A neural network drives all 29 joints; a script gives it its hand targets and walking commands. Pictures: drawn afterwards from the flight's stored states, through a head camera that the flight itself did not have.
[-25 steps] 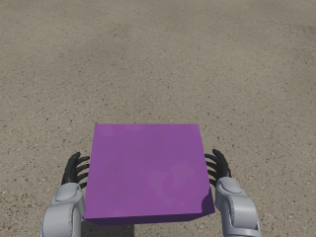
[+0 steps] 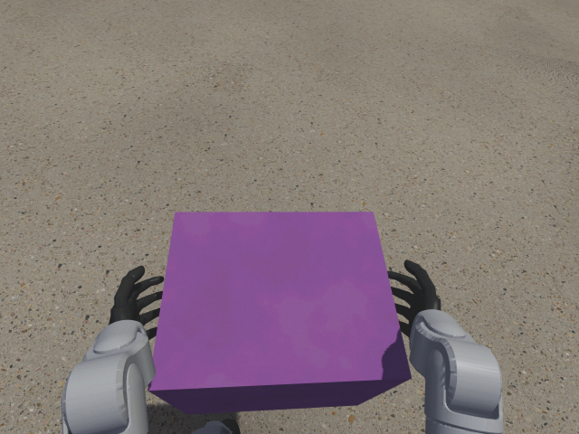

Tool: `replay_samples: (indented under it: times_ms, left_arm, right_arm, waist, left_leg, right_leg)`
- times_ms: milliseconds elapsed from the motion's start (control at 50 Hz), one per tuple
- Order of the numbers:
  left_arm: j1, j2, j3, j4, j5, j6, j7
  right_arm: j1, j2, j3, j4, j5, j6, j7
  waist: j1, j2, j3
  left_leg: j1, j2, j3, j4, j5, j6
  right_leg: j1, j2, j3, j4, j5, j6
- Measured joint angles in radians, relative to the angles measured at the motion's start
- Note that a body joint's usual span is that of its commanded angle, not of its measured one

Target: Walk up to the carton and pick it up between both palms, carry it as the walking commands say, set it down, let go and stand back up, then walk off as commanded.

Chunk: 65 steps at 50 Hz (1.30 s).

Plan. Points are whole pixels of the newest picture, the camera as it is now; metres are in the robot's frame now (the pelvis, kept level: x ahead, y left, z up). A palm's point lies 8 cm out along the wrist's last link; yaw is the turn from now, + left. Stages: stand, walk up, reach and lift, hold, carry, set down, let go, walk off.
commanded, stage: carry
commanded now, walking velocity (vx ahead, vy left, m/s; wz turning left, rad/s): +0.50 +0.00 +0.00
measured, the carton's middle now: (275, 318) +0.30 +0.02 -0.04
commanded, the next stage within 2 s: none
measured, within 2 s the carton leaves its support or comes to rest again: neither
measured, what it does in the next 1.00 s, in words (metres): walks ahead: left foot, then right foot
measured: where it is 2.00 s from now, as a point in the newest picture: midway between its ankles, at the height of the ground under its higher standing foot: outside the picture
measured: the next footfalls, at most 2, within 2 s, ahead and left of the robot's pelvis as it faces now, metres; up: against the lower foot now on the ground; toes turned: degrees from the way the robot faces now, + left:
left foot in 0.06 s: +0.25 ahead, +0.10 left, +0.00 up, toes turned +4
right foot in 0.30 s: +0.20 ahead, -0.11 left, +0.00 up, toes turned -12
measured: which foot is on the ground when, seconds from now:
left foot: up 0.00-0.04, down 0.06-1.00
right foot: down 0.00-0.10, up 0.12-0.28, down 0.30-1.00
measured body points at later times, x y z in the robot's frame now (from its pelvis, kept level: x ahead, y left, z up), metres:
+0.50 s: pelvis +0.18 -0.01 +0.00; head +0.20 -0.01 +0.45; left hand +0.47 +0.14 +0.06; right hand +0.42 -0.22 +0.06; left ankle +0.21 +0.10 -0.74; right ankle +0.16 -0.10 -0.74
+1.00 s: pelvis +0.18 -0.01 +0.00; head +0.17 +0.00 +0.45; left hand +0.45 +0.17 +0.06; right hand +0.45 -0.20 +0.06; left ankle +0.21 +0.10 -0.74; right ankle +0.16 -0.11 -0.74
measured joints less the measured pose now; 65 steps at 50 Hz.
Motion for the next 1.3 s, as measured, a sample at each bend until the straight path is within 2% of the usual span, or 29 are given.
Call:
replay_samples:
  times_ms: [60, 100, 140, 180, 220, 280, 340, 460, 540, 660, 880, 1220, 1300]
  left_arm:
    - [-0.004, 0.001, 0.008, -0.034, -0.004, 0.022, 0.005]
    - [-0.026, 0.012, 0.019, -0.018, -0.004, 0.025, 0.008]
    - [-0.081, 0.044, 0.034, 0.034, -0.015, 0.024, 0.008]
    - [-0.143, 0.066, 0.038, 0.096, -0.028, 0.025, 0.009]
    - [-0.18, 0.063, 0.038, 0.136, -0.037, 0.026, 0.014]
    - [-0.188, 0.047, 0.036, 0.139, -0.031, 0.018, 0.001]
    - [-0.159, 0.007, 0.043, 0.134, -0.004, -0.005, -0.03]
    - [-0.102, -0.004, 0.026, 0.088, 0.041, 0.014, -0.056]
    - [-0.095, -0.003, 0.027, 0.08, 0.051, 0.005, -0.061]
    - [-0.082, -0.002, 0.026, 0.063, 0.035, 0.003, -0.033]
    - [-0.071, 0.001, 0.029, 0.095, 0.001, 0.018, 0.012]
    - [-0.163, 0.031, 0.029, 0.25, 0.013, 0.015, 0.016]
    - [-0.193, 0.03, 0.041, 0.331, 0.043, -0.022, -0.008]
  right_arm:
    - [-0.009, 0.007, 0.004, -0.006, -0.012, 0.001, 0.014]
    - [-0.034, 0.007, 0.009, 0.031, -0.027, -0.015, 0.023]
    - [-0.079, 0.012, 0.01, 0.086, -0.041, -0.035, 0.015]
    - [-0.109, 0.015, -0.004, 0.11, -0.051, -0.036, 0.004]
    - [-0.113, 0.013, -0.024, 0.098, -0.046, -0.02, -0.007]
    - [-0.096, 0.014, -0.037, 0.048, -0.036, -0.002, -0.019]
    - [-0.048, 0.006, -0.027, -0.003, -0.03, 0.008, -0.028]
    - [-0.022, -0.006, -0.008, -0.022, 0.002, 0.041, -0.046]
    - [-0.031, -0.004, -0.006, -0.008, -0.005, 0.027, -0.036]
    - [-0.044, 0.003, -0.013, 0.02, -0.018, 0.005, -0.011]
    - [-0.046, -0.007, -0.008, 0.084, -0.033, 0.002, 0.005]
    - [-0.102, -0.021, -0.032, 0.208, -0.038, -0.008, -0.008]
    - [-0.126, -0.027, -0.035, 0.272, -0.055, -0.034, -0.005]
  waist:
    - [0.025, -0.009, -0.008]
    - [0.037, -0.012, -0.031]
    - [0.037, -0.027, -0.034]
    - [0.025, -0.033, -0.016]
    - [0.011, -0.015, -0.004]
    - [-0.01, 0.013, 0.014]
    - [-0.04, 0.045, 0.019]
    - [-0.073, 0.056, -0.017]
    - [-0.067, 0.041, -0.04]
    - [-0.039, 0.019, -0.054]
    - [-0.001, 0.025, -0.063]
    - [-0.009, 0.016, -0.1]
    - [-0.011, 0.021, -0.106]
  left_leg:
    - [0.068, -0.015, 0.038, -0.111, 0.067, 0.031]
    - [0.086, -0.007, 0.053, -0.096, 0.244, 0.057]
    - [0.091, -0.018, 0.05, -0.043, 0.087, 0.039]
    - [0.09, -0.029, 0.064, -0.018, 0.07, 0.042]
    - [0.109, -0.03, 0.068, -0.036, 0.08, 0.046]
    - [0.139, -0.023, 0.073, -0.062, 0.068, 0.041]
    - [0.165, -0.013, 0.057, -0.048, 0.033, 0.026]
    - [0.204, 0.011, 0.044, -0.061, -0.009, -0.004]
    - [0.209, 0.015, 0.04, -0.05, -0.031, -0.013]
    - [0.221, 0.009, 0.035, -0.04, -0.052, -0.017]
    - [0.225, 0.009, 0.023, -0.017, -0.059, -0.013]
    - [0.226, 0.015, 0.047, -0.051, 0.0, 0.0]
    - [0.217, 0.02, 0.049, -0.059, 0.017, 0.0]
  right_leg:
    - [0.076, -0.003, 0.02, 0.031, -0.08, 0.017]
    - [0.032, -0.022, 0.035, 0.208, -0.126, 0.049]
    - [-0.106, -0.039, 0.096, 0.508, -0.151, 0.088]
    - [-0.229, -0.047, 0.142, 0.677, -0.188, 0.092]
    - [-0.297, -0.065, 0.144, 0.617, -0.208, 0.084]
    - [-0.329, -0.089, 0.127, 0.329, -0.161, 0.072]
    - [-0.272, -0.09, 0.089, 0.176, 0.145, 0.062]
    - [-0.216, -0.06, 0.079, 0.129, 0.077, 0.047]
    - [-0.207, -0.057, 0.076, 0.135, 0.054, 0.044]
    - [-0.199, -0.065, 0.07, 0.159, 0.023, 0.043]
    - [-0.183, -0.069, 0.054, 0.169, 0.019, 0.046]
    - [-0.195, -0.064, 0.074, 0.144, 0.083, 0.048]
    - [-0.204, -0.058, 0.076, 0.132, 0.104, 0.046]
